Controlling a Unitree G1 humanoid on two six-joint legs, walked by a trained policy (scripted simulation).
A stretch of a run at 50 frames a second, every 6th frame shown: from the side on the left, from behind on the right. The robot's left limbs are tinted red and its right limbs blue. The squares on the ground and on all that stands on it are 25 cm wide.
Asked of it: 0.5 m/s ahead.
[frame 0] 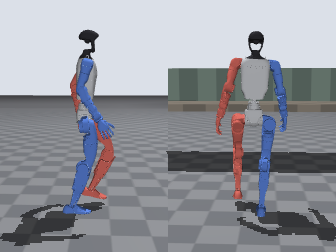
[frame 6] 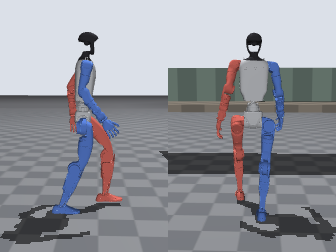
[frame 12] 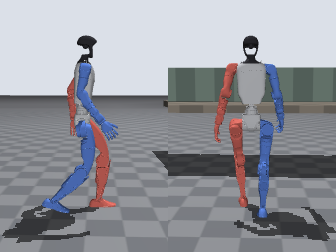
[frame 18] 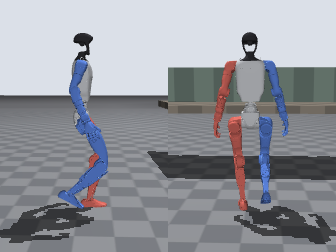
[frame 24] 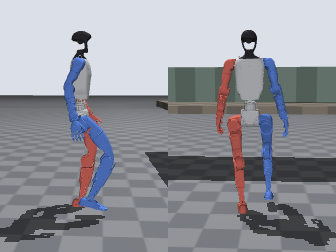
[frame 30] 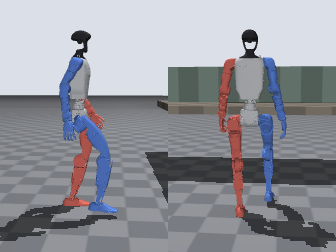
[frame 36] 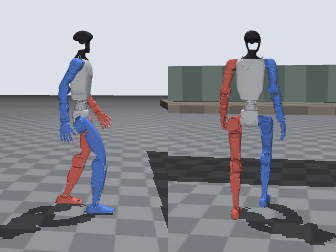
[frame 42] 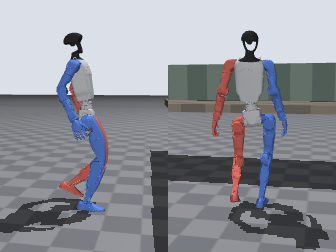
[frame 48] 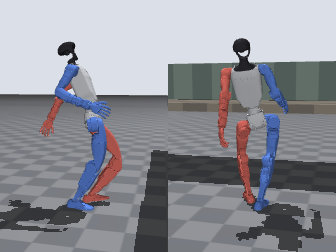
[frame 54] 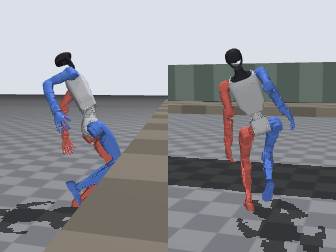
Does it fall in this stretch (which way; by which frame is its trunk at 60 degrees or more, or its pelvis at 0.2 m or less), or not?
no
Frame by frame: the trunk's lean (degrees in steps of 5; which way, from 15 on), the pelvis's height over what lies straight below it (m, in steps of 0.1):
0: 5, 0.8
6: 5, 0.8
12: 5, 0.7
18: 0, 0.8
24: 0, 0.8
30: 0, 0.8
36: 0, 0.8
42: 15 backward, 0.7
48: 25 backward, 0.7
54: 35 backward and to its left, 0.7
